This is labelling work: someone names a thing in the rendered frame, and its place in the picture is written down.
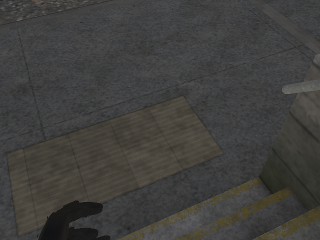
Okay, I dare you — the stairs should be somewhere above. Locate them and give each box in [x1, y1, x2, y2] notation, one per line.
[116, 177, 320, 240]

